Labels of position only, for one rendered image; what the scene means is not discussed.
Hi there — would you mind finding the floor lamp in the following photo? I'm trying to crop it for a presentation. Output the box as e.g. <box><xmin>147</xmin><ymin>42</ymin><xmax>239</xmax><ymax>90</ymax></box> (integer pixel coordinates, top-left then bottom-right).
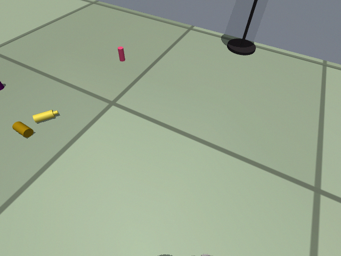
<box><xmin>227</xmin><ymin>0</ymin><xmax>258</xmax><ymax>55</ymax></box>

